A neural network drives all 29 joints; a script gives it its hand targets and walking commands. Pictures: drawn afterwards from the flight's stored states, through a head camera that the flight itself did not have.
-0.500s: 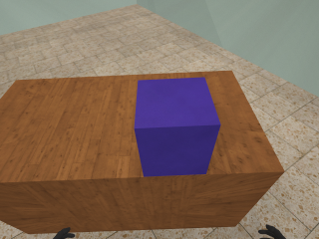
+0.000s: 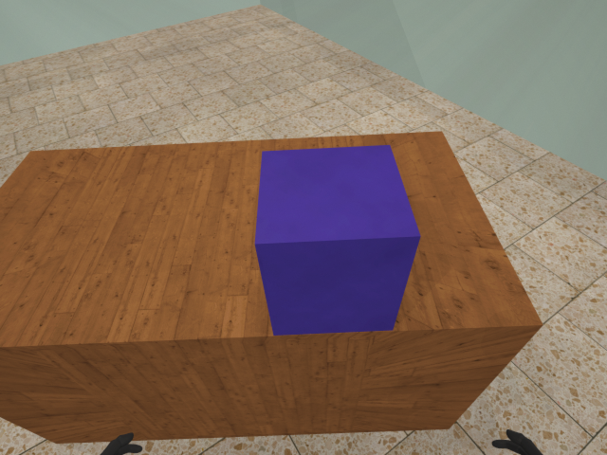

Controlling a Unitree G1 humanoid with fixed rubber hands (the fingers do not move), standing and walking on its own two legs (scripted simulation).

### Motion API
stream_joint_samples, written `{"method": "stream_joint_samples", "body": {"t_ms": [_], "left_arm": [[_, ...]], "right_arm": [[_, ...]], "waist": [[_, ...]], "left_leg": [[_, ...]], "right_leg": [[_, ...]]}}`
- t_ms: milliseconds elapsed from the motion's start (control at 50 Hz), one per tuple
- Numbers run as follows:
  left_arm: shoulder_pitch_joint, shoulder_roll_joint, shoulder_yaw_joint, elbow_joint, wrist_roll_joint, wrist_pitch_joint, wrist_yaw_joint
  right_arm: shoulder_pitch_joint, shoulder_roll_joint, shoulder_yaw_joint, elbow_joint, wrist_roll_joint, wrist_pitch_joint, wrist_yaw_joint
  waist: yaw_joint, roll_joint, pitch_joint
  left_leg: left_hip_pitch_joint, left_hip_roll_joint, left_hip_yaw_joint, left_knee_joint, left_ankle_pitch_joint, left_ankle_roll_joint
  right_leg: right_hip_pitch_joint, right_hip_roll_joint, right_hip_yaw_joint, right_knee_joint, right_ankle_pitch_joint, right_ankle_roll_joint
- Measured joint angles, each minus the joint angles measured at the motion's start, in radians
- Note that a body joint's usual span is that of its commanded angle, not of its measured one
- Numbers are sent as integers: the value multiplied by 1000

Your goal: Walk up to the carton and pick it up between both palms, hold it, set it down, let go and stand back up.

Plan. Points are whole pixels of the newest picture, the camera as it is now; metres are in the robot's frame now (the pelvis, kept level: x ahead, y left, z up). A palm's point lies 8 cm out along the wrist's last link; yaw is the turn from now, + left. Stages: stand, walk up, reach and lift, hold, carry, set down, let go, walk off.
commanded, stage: stand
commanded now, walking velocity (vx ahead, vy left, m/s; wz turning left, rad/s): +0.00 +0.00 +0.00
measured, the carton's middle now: (329, 243) +0.44 +0.01 +0.00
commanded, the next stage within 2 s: none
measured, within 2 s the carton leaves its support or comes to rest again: neither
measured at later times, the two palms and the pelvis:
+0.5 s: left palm out of the picture +0.09 +0.31 -0.09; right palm out of the picture +0.12 -0.27 -0.10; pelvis +0.00 +0.00 +0.00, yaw +0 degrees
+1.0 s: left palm out of the picture +0.09 +0.31 -0.09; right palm out of the picture +0.12 -0.27 -0.10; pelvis +0.00 +0.00 +0.00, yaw +0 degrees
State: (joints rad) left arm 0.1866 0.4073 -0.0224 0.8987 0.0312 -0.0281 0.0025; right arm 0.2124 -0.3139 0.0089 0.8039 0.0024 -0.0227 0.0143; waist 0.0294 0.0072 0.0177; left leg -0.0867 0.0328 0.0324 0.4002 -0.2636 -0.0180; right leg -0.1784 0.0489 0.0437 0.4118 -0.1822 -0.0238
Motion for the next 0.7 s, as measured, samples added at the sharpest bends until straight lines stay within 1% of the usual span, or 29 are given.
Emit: {"method": "stream_joint_samples", "body": {"t_ms": [700], "left_arm": [[-11,0,0,16,0,0,0]], "right_arm": [[0,0,0,7,0,1,0]], "waist": [[0,6,6]], "left_leg": [[0,0,0,0,-2,0]], "right_leg": [[0,0,0,0,-2,0]]}}
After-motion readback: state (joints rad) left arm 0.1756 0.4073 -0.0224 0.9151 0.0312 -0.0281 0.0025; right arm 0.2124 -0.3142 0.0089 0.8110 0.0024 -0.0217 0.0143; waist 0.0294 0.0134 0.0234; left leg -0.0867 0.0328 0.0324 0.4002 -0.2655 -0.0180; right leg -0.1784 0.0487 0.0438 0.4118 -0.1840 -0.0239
